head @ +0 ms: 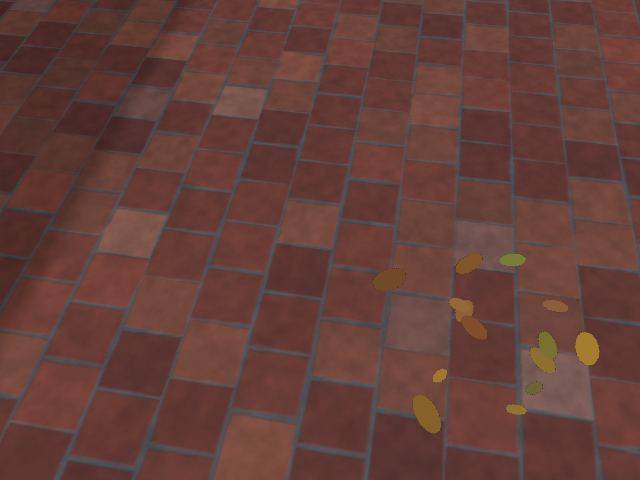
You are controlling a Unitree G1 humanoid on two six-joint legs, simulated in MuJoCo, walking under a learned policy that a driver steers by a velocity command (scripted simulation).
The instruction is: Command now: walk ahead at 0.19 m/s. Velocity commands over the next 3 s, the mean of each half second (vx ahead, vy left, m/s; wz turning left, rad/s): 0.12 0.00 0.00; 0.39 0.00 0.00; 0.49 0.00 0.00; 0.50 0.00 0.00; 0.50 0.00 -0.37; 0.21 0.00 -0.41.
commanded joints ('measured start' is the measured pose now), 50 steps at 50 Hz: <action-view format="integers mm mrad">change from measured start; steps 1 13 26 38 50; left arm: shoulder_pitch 57 74 180 480 439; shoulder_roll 84 86 60 75 148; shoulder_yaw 13 -2 11 3 33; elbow -7 72 106 201 192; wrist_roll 8 4 -15 -3 -10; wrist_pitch -14 29 1 -16 3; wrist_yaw -3 44 45 20 62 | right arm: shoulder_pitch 55 -109 -86 -334 -406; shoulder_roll -88 -76 -118 -43 -105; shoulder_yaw -27 -34 -58 -39 -53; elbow -44 -86 -46 -177 -268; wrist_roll -2 -34 15 29 16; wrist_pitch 10 78 -7 -60 -26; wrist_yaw -20 -33 -18 40 53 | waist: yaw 23 -6 39 112 -1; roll -36 -59 72 -22 -140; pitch -143 -72 5 26 -53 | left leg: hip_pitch -212 101 -21 -884 -154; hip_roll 99 75 154 108 -19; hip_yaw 0 60 -119 27 144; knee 96 -649 -773 167 -632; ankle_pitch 78 354 -43 110 517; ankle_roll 8 17 172 97 117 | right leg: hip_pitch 244 21 59 690 568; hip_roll -281 -177 -44 -355 -256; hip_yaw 263 189 71 421 97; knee -269 -351 -52 -238 -262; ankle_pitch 453 -326 -420 362 736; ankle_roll -184 -109 -70 -197 -64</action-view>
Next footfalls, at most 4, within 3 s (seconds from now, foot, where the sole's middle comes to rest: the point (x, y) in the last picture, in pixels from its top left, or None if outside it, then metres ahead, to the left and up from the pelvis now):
0.28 left None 0.16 0.14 -0.76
1.04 left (271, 436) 0.53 0.12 -0.76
1.60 right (383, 320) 0.79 -0.13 -0.76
2.16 left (284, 215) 1.13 0.10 -0.76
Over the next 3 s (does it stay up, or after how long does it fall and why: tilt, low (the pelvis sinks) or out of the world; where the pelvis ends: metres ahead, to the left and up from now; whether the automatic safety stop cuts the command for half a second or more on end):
stays up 1.27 -0.10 0.02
